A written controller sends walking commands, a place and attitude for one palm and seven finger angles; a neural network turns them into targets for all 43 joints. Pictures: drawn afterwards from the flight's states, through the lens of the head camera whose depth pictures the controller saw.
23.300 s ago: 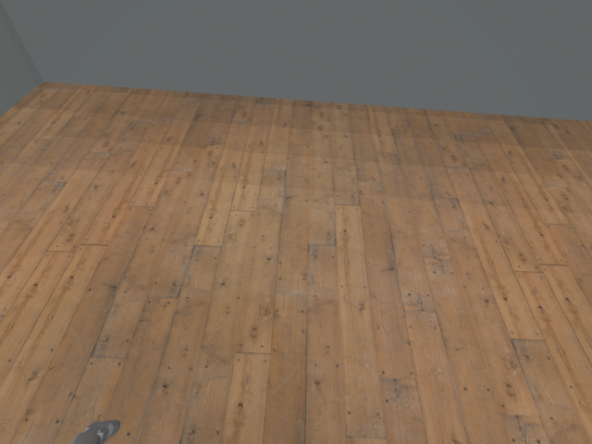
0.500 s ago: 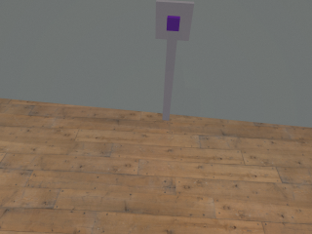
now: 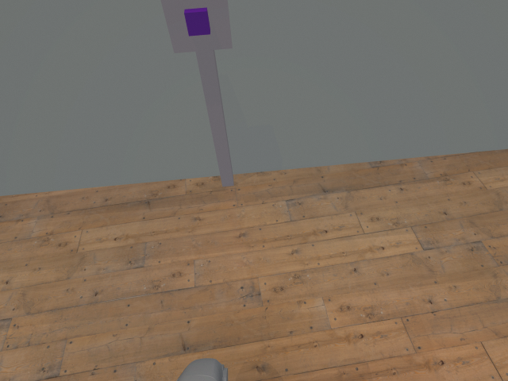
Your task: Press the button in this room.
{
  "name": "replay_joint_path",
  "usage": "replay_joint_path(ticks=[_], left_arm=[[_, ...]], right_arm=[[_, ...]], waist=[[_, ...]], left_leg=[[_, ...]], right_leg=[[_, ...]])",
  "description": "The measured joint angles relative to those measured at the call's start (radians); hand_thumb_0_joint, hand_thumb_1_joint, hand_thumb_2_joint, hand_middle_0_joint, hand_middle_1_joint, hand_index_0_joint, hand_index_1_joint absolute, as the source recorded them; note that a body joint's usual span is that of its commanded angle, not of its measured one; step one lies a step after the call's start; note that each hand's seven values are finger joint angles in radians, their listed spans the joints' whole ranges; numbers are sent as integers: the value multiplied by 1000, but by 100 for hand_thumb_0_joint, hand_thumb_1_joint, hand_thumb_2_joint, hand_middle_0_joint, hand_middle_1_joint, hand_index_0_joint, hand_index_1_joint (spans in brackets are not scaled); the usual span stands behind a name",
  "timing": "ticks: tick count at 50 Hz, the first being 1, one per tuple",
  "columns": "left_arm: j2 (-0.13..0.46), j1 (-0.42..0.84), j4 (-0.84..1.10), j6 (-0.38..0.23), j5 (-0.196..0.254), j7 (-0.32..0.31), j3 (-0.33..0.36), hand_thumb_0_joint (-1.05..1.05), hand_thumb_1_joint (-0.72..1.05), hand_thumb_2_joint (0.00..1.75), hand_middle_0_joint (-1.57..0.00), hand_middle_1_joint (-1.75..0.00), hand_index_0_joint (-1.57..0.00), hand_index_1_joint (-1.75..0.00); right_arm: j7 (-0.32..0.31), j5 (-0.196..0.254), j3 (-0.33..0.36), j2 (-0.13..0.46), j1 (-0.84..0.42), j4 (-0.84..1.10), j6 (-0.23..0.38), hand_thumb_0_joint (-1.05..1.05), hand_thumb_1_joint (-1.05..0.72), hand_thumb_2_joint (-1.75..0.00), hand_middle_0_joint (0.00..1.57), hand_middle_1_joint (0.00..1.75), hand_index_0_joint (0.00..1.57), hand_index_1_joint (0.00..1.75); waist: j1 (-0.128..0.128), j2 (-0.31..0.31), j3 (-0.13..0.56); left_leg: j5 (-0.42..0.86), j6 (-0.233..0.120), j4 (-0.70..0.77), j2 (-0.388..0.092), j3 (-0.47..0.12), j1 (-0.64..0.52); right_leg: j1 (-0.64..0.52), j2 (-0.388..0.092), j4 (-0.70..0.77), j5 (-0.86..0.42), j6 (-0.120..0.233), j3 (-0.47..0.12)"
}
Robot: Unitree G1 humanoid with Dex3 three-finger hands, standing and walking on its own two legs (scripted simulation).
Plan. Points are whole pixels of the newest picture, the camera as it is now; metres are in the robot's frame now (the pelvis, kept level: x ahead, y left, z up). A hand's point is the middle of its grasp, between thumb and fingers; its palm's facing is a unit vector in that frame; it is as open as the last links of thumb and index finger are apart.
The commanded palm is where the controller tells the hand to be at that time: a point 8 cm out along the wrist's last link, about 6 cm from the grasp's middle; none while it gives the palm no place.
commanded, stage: walk to a spot facing it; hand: left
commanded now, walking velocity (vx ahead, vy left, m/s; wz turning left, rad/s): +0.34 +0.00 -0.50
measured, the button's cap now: (197, 21) +1.03 +0.28 +0.07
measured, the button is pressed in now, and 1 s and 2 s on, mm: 0 0 0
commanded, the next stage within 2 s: none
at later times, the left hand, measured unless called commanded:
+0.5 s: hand (133, 352) +0.18 +0.27 -0.19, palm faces -0.17 -0.97 -0.19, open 7.4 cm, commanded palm none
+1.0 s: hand (224, 227) +0.46 +0.13 -0.15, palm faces -0.60 -0.77 -0.19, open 7.4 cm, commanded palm none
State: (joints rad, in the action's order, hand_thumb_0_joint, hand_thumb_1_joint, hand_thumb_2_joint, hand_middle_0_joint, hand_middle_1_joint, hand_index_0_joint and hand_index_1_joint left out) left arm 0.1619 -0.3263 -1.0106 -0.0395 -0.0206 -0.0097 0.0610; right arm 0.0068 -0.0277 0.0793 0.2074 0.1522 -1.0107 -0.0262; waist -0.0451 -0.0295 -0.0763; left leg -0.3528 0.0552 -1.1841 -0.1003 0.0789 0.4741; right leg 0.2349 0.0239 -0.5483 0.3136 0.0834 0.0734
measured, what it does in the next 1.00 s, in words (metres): walks ahead, turning right: left foot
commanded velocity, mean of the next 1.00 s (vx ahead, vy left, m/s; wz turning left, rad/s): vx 0.10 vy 0.00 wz -0.57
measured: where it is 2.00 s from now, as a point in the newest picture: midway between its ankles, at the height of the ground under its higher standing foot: (258, 375)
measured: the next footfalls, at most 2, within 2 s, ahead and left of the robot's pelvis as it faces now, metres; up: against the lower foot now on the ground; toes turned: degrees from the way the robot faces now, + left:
left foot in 0.42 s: +0.30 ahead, +0.14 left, +0.00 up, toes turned -7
right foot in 1.06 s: +0.19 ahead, -0.06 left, +0.00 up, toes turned -45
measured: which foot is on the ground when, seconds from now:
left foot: up 0.00-0.40, down 0.42-1.00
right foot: down 0.00-0.42, up 0.44-1.00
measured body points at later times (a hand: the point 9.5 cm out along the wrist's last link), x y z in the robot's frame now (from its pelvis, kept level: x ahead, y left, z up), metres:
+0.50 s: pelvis +0.18 +0.08 -0.01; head +0.23 +0.10 +0.44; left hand +0.19 +0.33 -0.17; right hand +0.27 -0.18 -0.13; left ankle +0.26 +0.15 -0.73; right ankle +0.03 -0.03 -0.65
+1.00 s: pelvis +0.23 +0.07 +0.00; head +0.27 +0.05 +0.44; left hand +0.49 +0.17 -0.14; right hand +0.06 -0.10 -0.15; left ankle +0.27 +0.15 -0.73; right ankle +0.16 -0.04 -0.70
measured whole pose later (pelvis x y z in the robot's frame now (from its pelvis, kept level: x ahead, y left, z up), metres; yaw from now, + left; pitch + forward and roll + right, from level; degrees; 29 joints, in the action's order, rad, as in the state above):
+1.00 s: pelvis +0.23 +0.07 +0.00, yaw -35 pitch +0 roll +0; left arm 0.19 -0.06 -0.89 0.07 -0.03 0.02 0.07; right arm -0.01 -0.03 0.07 0.17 0.35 -1.02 0.00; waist 0.08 0.00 -0.09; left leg -0.34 -0.03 -0.56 -0.16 0.46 0.20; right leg 0.41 -0.09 -0.84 0.39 -0.05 0.09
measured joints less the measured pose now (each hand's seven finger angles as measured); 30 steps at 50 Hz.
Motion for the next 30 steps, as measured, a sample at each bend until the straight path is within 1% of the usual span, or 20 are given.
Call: replay_joint_path(ticks=[4, 7, 10, 14, 18, 19, 20, 21, 22, 23, 24, 25, 26, 28, 30], left_arm=[[-15, -48, -19, -9, -2, 10, -16, 0, 91, 90, -20, -30, -20, -30], [-26, -76, -28, -18, -3, 13, -23, 0, 91, 90, -20, -30, -20, -30], [-30, -95, -31, -24, -5, 10, -27, 0, 90, 90, -20, -30, -21, -30], [-28, -109, -34, -25, -9, 4, -29, 0, 90, 90, -21, -30, -21, -30], [-13, -115, -39, -15, -11, -2, -25, 0, 90, 90, -21, -30, -21, -30], [-7, -118, -41, -11, -10, -2, -23, 0, 90, 90, -21, -30, -21, -30], [-1, -124, -45, -8, -7, -3, -19, 0, 90, 90, -21, -30, -21, -30], [7, -121, -51, -1, -1, -2, -15, 0, 90, 90, -21, -30, -21, -30], [18, -102, -59, 8, 5, -1, -9, 0, 90, 90, -21, -30, -21, -30], [29, -81, -60, 18, 9, -1, -4, 0, 90, 90, -21, -30, -21, -30], [41, -61, -58, 25, 8, -1, 1, 1, 90, 90, -20, -30, -21, -30], [52, -39, -52, 31, 5, 1, 7, 1, 91, 90, -20, -30, -20, -30], [64, -15, -41, 37, 1, 6, 13, 1, 91, 90, -20, -30, -20, -30], [88, 36, -10, 47, -5, 15, 25, 1, 91, 90, -20, -30, -20, -30], [108, 83, 27, 55, -7, 19, 37, 1, 91, 90, -20, -30, -20, -30]], right_arm=[[7, -2, 3, 18, -55, 52, 21, 1, -91, -89, 19, 30, 20, 30], [7, -1, 3, 29, -78, 71, 24, 1, -91, -89, 19, 30, 20, 30], [7, 1, -2, 33, -90, 76, 19, 1, -91, -90, 19, 29, 20, 30], [10, 5, -12, 24, -106, 78, 13, 1, -91, -90, 19, 29, 20, 30], [12, 11, -29, 0, -126, 89, 23, 1, -91, -90, 19, 30, 20, 30], [11, 12, -35, -8, -128, 94, 31, 1, -91, -90, 19, 30, 20, 30], [9, 13, -42, -14, -127, 101, 43, 1, -91, -90, 19, 30, 20, 30], [4, 11, -47, -21, -125, 107, 59, 1, -91, -89, 19, 30, 20, 30], [0, 9, -52, -30, -124, 111, 72, 1, -91, -89, 19, 30, 20, 30], [-1, 9, -59, -36, -119, 114, 79, 1, -91, -89, 20, 30, 20, 30], [-2, 10, -64, -42, -108, 114, 80, 1, -91, -89, 20, 30, 20, 30], [-4, 10, -66, -46, -93, 112, 80, 1, -91, -89, 20, 30, 20, 30], [-7, 10, -67, -48, -75, 107, 78, 0, -91, -89, 20, 30, 21, 30], [-14, 8, -64, -50, -35, 90, 76, 0, -91, -89, 20, 30, 21, 30], [-21, 9, -59, -49, 7, 67, 71, 0, -91, -89, 20, 30, 21, 30]], waist=[[1, 8, 8], [-2, 2, 15], [-9, -2, 16], [-27, 4, 7], [-45, 23, -10], [-46, 31, -12], [-44, 37, -12], [-37, 42, -15], [-34, 54, -27], [-33, 62, -37], [-32, 67, -43], [-26, 68, -44], [-18, 68, -45], [-4, 66, -44], [6, 66, -39]], left_leg=[[109, 20, 32, -6, -36, 87], [149, 33, 69, -12, -60, 126], [162, 40, 120, -16, -68, 145], [143, 37, 247, -8, -54, 131], [104, 17, 440, 24, -27, 61], [115, 10, 505, 37, -20, 28], [155, 3, 579, 46, -11, -16], [197, -34, 601, 47, -1, -40], [181, -68, 565, 46, 17, -42], [148, -90, 536, 38, 38, -52], [119, -102, 529, 29, 59, -71], [102, -108, 537, 21, 75, -94], [97, -109, 555, 16, 88, -117], [107, -109, 601, 12, 109, -158], [115, -116, 644, 13, 132, -191]], right_leg=[[-70, 14, 129, -51, -2, -53], [-115, 22, 178, -54, -9, -80], [-155, 27, 204, -40, -16, -100], [-200, 26, 217, -5, -32, -135], [-230, 16, 189, 55, -61, -180], [-231, 13, 163, 80, -70, -194], [-221, 13, 112, 114, -76, -209], [-188, 18, 13, 146, -78, -213], [-129, 17, -150, 188, -78, -204], [-61, 18, -321, 221, -78, -190], [4, 15, -464, 228, -81, -168], [63, 7, -571, 214, -86, -139], [115, -7, -641, 189, -92, -107], [201, -37, -705, 127, -105, -60], [271, -57, -728, 66, -117, -43]])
